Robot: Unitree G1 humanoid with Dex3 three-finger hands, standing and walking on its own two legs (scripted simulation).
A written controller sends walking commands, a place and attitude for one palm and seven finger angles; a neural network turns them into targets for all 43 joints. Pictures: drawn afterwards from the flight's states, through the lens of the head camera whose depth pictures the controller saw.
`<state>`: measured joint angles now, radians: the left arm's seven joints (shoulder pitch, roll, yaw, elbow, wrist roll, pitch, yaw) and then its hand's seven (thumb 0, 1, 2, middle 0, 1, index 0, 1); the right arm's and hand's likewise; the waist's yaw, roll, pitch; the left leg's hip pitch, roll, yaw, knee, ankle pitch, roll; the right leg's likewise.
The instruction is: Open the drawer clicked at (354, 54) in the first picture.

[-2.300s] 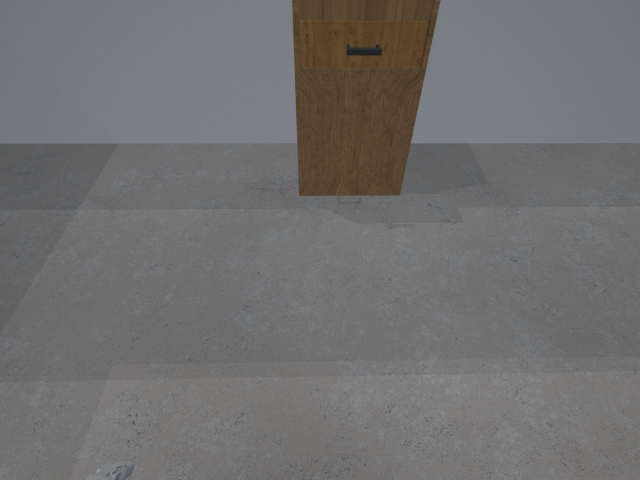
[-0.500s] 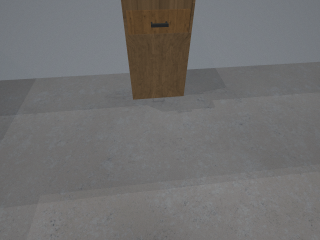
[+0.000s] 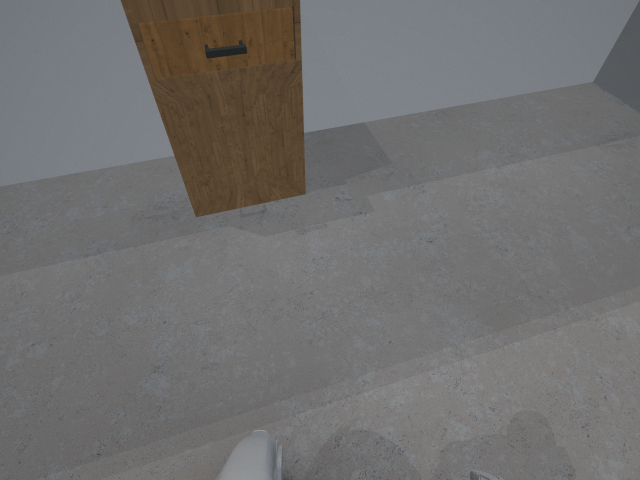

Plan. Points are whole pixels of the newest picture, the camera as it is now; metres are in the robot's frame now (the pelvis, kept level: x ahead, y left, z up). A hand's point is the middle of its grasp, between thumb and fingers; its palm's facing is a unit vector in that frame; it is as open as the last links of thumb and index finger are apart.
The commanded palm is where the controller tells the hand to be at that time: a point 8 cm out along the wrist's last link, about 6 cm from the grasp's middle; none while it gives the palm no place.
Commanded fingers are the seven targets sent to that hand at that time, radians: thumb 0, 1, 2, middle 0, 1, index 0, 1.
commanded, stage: walk to a spot facing it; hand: left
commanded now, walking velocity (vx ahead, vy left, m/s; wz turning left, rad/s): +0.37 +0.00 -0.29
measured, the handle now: (225, 48) +1.26 +0.43 -0.06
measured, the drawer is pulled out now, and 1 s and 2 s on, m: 0.00 0.00 0.00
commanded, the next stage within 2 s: turn to face it in 1.16 s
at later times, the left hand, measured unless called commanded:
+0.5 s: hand (198, 360) +0.31 +0.25 -0.17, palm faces -0.16 -0.97 -0.16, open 7.4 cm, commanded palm none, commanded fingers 0.00 0.90 0.90 -0.20 -0.30 -0.20 -0.30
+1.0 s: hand (292, 257) +0.55 +0.12 -0.17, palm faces -0.34 -0.91 -0.23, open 7.2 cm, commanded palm none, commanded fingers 0.00 0.90 0.90 -0.20 -0.30 -0.20 -0.30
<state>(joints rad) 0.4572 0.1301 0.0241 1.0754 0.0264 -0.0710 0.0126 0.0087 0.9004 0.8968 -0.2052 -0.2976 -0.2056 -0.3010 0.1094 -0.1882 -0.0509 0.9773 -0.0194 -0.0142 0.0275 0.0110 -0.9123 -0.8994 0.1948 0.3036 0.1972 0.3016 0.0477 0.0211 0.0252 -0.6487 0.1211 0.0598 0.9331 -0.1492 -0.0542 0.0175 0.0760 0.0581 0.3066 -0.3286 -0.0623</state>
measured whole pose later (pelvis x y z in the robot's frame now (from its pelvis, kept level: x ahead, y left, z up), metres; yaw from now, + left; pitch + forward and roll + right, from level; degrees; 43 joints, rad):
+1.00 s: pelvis +0.42 -0.04 +0.00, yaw -23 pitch -1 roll +0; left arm 0.24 0.19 0.07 1.03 0.01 -0.07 0.02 -0.02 0.94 0.90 -0.20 -0.30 -0.20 -0.30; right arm 0.30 -0.13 -0.05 1.05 -0.02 -0.03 -0.01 0.01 -0.92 -0.90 0.20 0.30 0.20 0.30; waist -0.03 0.01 0.03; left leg -0.52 0.17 0.06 1.22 -0.30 -0.04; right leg -0.21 0.07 -0.13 0.47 -0.26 -0.11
